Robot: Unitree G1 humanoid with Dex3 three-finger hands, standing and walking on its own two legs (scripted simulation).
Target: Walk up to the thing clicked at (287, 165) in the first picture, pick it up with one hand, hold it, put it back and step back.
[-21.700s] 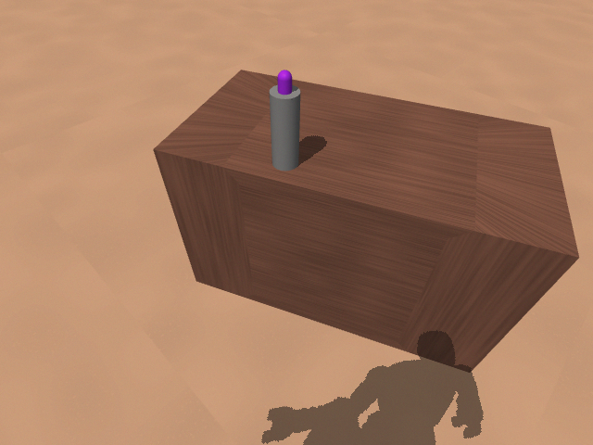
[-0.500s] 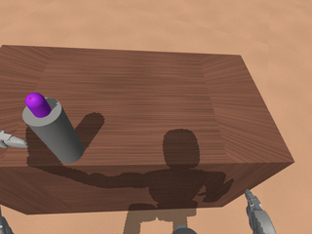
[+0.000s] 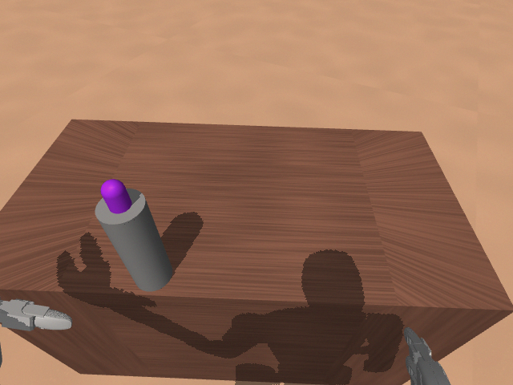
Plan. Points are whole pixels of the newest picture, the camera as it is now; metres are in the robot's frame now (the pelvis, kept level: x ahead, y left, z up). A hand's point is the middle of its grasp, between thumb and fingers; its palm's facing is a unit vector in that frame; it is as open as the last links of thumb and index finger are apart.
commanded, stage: sink last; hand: left
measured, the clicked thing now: (135, 236) +0.37 +0.22 +0.03
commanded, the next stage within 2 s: home in 0.58 s
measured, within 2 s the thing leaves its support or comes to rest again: neither
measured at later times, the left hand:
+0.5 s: hand (72, 368) +0.16 +0.21 +0.10, palm faces +0.29 -0.87 -0.39, open 17.4 cm
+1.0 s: hand out of the picture +0.15 +0.22 -0.02, palm faces +0.26 -0.91 -0.31, open 17.4 cm
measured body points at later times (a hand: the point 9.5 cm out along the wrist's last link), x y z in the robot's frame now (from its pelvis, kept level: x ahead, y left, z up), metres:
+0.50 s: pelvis -0.02 -0.03 -0.01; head -0.02 -0.05 +0.44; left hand +0.14 +0.25 +0.13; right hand +0.15 -0.28 -0.05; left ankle -0.02 +0.12 -0.71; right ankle +0.01 -0.16 -0.71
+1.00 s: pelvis -0.02 -0.02 -0.01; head +0.00 -0.01 +0.44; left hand +0.13 +0.27 +0.00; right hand +0.15 -0.23 -0.06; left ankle -0.02 +0.12 -0.71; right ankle +0.01 -0.16 -0.71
